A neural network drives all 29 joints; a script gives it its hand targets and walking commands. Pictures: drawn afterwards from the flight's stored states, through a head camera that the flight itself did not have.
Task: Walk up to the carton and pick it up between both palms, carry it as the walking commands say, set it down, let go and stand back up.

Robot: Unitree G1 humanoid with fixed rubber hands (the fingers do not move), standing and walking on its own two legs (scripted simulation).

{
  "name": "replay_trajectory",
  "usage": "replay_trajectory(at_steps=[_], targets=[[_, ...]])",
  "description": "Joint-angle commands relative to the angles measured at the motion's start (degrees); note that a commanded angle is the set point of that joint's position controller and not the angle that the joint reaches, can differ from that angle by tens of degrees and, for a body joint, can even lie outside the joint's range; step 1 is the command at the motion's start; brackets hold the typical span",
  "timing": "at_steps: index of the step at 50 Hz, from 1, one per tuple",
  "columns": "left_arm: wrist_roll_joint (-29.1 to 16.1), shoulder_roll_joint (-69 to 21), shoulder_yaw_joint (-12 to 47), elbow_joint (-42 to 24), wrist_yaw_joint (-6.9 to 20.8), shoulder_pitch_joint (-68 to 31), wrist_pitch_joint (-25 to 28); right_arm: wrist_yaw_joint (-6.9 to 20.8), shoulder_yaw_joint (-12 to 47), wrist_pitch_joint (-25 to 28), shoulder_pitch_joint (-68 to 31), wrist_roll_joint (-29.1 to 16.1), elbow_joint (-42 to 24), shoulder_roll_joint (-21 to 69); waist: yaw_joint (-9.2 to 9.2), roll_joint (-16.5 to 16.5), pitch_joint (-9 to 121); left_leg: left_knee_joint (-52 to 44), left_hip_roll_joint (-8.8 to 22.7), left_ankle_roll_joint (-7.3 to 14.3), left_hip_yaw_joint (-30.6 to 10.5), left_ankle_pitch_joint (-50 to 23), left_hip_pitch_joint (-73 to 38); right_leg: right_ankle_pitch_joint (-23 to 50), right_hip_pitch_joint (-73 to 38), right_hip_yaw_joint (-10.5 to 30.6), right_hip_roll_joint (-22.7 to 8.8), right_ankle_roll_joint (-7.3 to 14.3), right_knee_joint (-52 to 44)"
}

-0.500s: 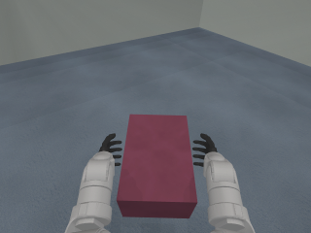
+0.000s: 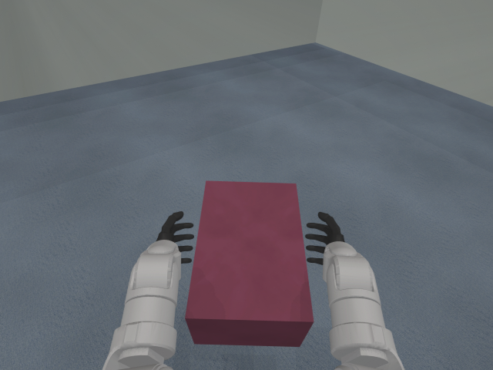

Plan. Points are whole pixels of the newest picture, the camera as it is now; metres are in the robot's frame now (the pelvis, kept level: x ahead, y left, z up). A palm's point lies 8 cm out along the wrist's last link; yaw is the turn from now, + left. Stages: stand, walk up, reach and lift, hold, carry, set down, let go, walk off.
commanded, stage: hold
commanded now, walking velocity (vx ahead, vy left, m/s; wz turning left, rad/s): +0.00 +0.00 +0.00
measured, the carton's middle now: (249, 257) +0.35 +0.00 -0.04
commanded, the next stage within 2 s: carry in 0.08 s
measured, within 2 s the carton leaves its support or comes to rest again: neither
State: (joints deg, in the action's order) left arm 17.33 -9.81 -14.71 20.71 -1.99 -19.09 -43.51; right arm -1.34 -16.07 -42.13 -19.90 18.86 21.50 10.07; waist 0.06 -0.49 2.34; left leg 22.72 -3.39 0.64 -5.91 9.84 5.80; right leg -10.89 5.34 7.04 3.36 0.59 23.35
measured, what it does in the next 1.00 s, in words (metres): steps on the spot, turning right: right foot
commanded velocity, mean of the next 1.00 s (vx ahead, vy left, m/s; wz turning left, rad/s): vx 0.00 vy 0.00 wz -0.58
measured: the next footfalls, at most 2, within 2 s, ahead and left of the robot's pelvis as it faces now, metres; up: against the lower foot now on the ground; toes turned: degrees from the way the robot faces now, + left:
right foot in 0.76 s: -0.02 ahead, -0.14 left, +0.00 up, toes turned -33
left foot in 1.08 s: +0.10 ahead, +0.06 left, +0.00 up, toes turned -33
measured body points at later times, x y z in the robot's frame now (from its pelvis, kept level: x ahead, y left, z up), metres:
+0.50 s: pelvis -0.03 -0.01 -0.02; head +0.03 -0.02 +0.42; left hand +0.39 -0.01 +0.07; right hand +0.31 -0.27 +0.08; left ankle +0.01 +0.10 -0.74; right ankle +0.01 -0.13 -0.74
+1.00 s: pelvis -0.02 -0.01 -0.02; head +0.06 -0.06 +0.42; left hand +0.39 -0.15 +0.07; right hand +0.23 -0.37 +0.07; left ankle +0.05 +0.09 -0.71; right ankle -0.05 -0.12 -0.74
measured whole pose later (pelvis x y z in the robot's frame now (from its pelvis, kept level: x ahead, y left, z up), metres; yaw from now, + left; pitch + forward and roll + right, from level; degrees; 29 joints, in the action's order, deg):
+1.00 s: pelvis -0.02 -0.01 -0.02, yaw -35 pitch +7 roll -1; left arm 8.4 -7.3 -16.8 17.2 -21.6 -54.3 -71.4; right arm -27.8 -20.2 -69.8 -52.1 4.9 16.1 5.8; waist 1.3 -0.3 -4.5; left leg 50.5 3.3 -4.2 2.5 27.0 31.7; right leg -12.9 26.9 0.5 2.9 1.9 32.9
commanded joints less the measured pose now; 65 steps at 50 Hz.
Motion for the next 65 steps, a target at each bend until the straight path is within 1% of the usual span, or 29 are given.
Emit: replay_trajectory(at_steps=[1,3,4,7,11,14,15,17,20,25,26,27,28,30,33,35,37,38,39,40,42,45,52,53,54,55,56,58,65], targets=[[-17.4,-56.7,29.6,-1.9,16.1,-33.1,3.2,16.4,29.2,1.9,-29.8,-16.7,1.0,56.8,0.13,0.4,11.4,-3.4,-0.2,-1.1,1.5,-2.7,-4.4,2.0,1.3,-1.2,-0.2,0.9,-4.7],[-17.4,-56.9,29.5,-1.8,16.0,-33.0,3.2,16.5,29.1,1.9,-29.9,-16.6,0.9,56.6,0.17,0.5,11.4,-3.5,-0.1,-1.1,1.5,-2.7,-4.4,1.9,1.3,-1.3,-0.2,0.9,-4.7],[-19.3,-56.8,33.8,-5.2,15.9,-33.4,3.0,16.1,32.8,1.3,-30.4,-17.5,-2.6,55.3,0.26,2.2,8.2,-0.1,8.3,0.4,0.1,12.0,3.2,-7.4,12.1,4.0,-8.1,1.4,0.5],[-21.2,-55.4,35.8,-9.1,15.0,-34.6,1.1,14.7,35.3,-0.3,-28.4,-19.5,-4.9,55.1,0.67,3.7,10.4,-2.5,14.4,3.5,-7.1,20.8,5.1,-13.4,22.7,3.2,-6.2,0.6,8.7],[-31.3,-55.7,43.3,-16.3,14.2,-43.9,-4.5,11.7,42.1,-5.0,-36.0,-25.8,-15.2,54.0,0.6,7.3,18.6,4.6,24.0,9.3,-6.3,-9.1,4.9,-16.6,22.6,-5.3,-5.6,0.4,24.9],[-36.0,-55.7,43.9,-14.3,12.9,-46.6,-9.3,9.5,41.1,-10.2,-41.2,-28.1,-15.3,51.8,-0.74,7.3,19.5,12.0,21.2,3.6,3.5,-14.4,11.7,-8.1,15.0,-7.1,-4.1,1.9,15.4],[-36.7,-55.1,42.9,-12.2,12.5,-48.5,-10.6,9.0,39.6,-11.8,-43.4,-28.9,-13.1,51.4,-0.87,4.9,19.2,15.4,18.8,0.9,6.1,-10.6,14.3,-3.7,13.6,-3.5,-5.2,2.6,10.6],[-36.5,-54.0,39.6,-9.3,11.3,-50.1,-13.4,8.4,38.5,-15.2,-47.7,-31.4,-11.5,53.7,-0.9,-17.0,19.8,30.6,5.4,-5.6,12.6,22.4,29.3,16.1,7.2,26.3,-21.1,8.9,0.0],[-37.7,-53.3,37.3,-14.8,7.9,-61.4,-17.4,8.0,39.3,-19.1,-61.8,-39.6,-13.8,55.7,-1.35,-7.7,25.2,30.9,6.4,-4.7,8.4,20.1,28.2,19.6,1.3,17.2,-16.8,7.9,3.3],[-36.4,-50.9,30.3,-14.4,3.7,-70.0,-23.0,6.2,32.9,-25.5,-68.5,-43.0,-8.5,56.0,-0.82,-8.8,31.0,8.5,3.6,-3.9,10.7,11.9,11.2,22.0,2.0,8.0,-11.5,4.3,7.6],[-36.1,-51.6,29.4,-12.9,3.6,-70.8,-23.5,6.3,31.2,-26.1,-69.4,-42.7,-7.0,56.4,-0.31,-6.2,31.2,2.0,6.7,-3.1,8.8,5.3,3.5,19.2,6.6,6.0,-10.2,2.9,10.7],[-36.3,-52.6,28.8,-11.3,3.9,-73.8,-23.8,6.3,29.1,-26.3,-71.8,-42.0,-3.9,56.1,-0.35,2.9,30.8,0.8,14.4,0.6,0.9,-0.7,-3.1,8.4,15.7,1.1,-6.2,0.6,15.8],[-35.6,-54.7,27.5,-9.4,4.4,-70.0,-24.7,6.8,26.3,-26.9,-67.2,-40.3,-0.7,56.6,-0.7,16.3,29.4,2.9,27.3,6.9,-8.8,-21.9,-7.8,-10.8,27.3,-5.8,-2.3,-1.2,24.6],[-36.9,-55.8,27.2,-10.4,5.0,-76.6,-24.9,7.3,22.3,-28.1,-67.1,-38.6,0.8,58.0,0.42,11.5,28.3,7.9,29.9,11.3,-5.2,-50.4,-16.1,-21.8,33.9,-9.7,-3.8,-1.0,31.3],[-40.0,-59.0,26.1,-7.0,6.4,-80.0,-24.9,7.0,18.2,-28.1,-72.5,-35.7,-0.6,57.2,1.18,11.4,25.5,10.7,22.6,5.3,9.1,-44.3,-11.6,-10.7,26.4,-13.3,-1.6,-1.5,19.3],[-39.7,-60.8,24.6,-5.4,6.6,-78.8,-25.4,6.8,16.1,-28.1,-73.1,-35.2,-0.9,57.5,1.09,13.7,26.1,13.1,20.8,2.3,13.9,-41.8,-10.5,-5.2,19.7,-16.4,0.4,-1.4,10.1],[-38.8,-60.6,22.3,-3.5,6.7,-78.6,-25.8,6.5,14.9,-27.9,-74.3,-34.7,-0.5,57.6,-0.09,10.1,27.9,19.4,19.9,-1.3,16.7,-34.9,-3.2,4.7,7.4,-13.6,-1.5,-0.3,0.0],[-37.9,-60.0,21.0,-1.7,6.8,-77.1,-26.3,6.4,14.7,-28.2,-74.8,-34.7,-0.3,57.3,-1.2,5.2,30.4,25.2,19.7,-3.8,15.6,-23.2,7.9,18.7,-2.9,-5.4,-7.3,2.1,1.7],[-36.4,-59.6,19.9,0.8,6.7,-73.8,-26.5,6.4,14.2,-28.6,-74.4,-33.4,0.0,57.9,-1.74,-6.9,33.7,33.2,13.2,-7.6,15.0,6.9,23.7,60.3,-15.4,8.5,-18.5,9.7,10.9],[-36.2,-59.6,19.1,1.4,6.7,-71.8,-26.6,6.5,14.5,-29.0,-73.4,-33.0,0.4,58.6,-1.86,-11.2,35.9,38.0,9.9,-7.4,11.4,27.4,30.5,70.3,-20.7,12.1,-21.2,12.4,11.0],[-35.3,-60.0,19.6,-0.9,6.7,-71.1,-26.6,7.3,17.7,-29.0,-72.2,-35.5,-2.0,61.2,-1.53,-5.5,33.8,39.4,9.6,-6.5,7.4,26.6,33.4,62.7,-19.6,10.0,-20.0,11.5,10.4],[-36.2,-58.9,21.1,-7.2,5.8,-77.5,-25.7,7.6,22.1,-28.2,-78.7,-40.1,-6.5,61.0,-1.0,-5.9,31.2,33.5,8.0,-5.5,7.4,20.0,31.9,48.3,-14.0,7.2,-17.2,10.0,8.6],[-33.5,-56.8,22.0,-7.9,4.7,-73.3,-25.1,7.8,22.9,-28.2,-77.8,-41.0,-7.0,59.7,-0.55,-8.6,33.4,14.6,6.3,-3.7,9.2,10.7,17.7,39.4,-5.8,4.3,-13.4,6.8,12.3],[-33.3,-56.8,22.3,-8.0,4.7,-73.0,-25.1,8.0,22.8,-28.2,-77.1,-40.8,-6.6,59.8,0.16,-6.4,33.6,6.4,8.8,-2.9,8.7,2.4,8.5,31.1,1.1,1.7,-11.4,4.3,15.3],[-33.6,-56.8,22.6,-8.3,4.7,-75.4,-24.8,8.2,22.4,-27.8,-79.5,-41.1,-6.7,58.4,0.2,1.1,35.1,3.1,18.5,-0.3,1.8,-17.6,-5.1,10.4,13.2,-1.4,-8.2,1.1,21.8],[-33.7,-57.6,22.9,-8.3,5.0,-75.6,-25.3,8.3,22.0,-27.7,-77.0,-40.5,-4.0,58.1,0.14,19.6,35.1,5.1,32.7,7.9,-11.7,-43.3,-12.8,-19.7,29.9,-8.2,-0.9,-1.7,30.2],[-33.7,-59.3,23.5,-7.6,5.0,-72.9,-25.5,8.5,19.6,-27.9,-71.1,-38.8,-1.3,58.9,0.52,18.2,35.8,7.0,33.3,11.3,-10.3,-53.7,-16.5,-27.2,31.7,-8.3,-3.6,-1.3,37.3],[-37.9,-59.6,26.2,-8.5,5.7,-81.8,-24.5,8.3,18.4,-26.4,-78.7,-37.9,-3.6,56.4,1.27,10.6,31.9,9.2,29.2,9.4,-1.1,-54.5,-17.0,-22.1,33.5,-10.0,-4.8,-1.3,34.8],[-38.6,-61.0,23.9,-3.2,6.3,-76.1,-24.8,6.3,17.3,-25.2,-77.7,-34.9,-5.6,53.6,1.13,14.7,31.4,14.2,23.4,2.0,14.8,-45.9,-14.8,-5.1,19.2,-17.1,-1.0,-1.9,8.3]])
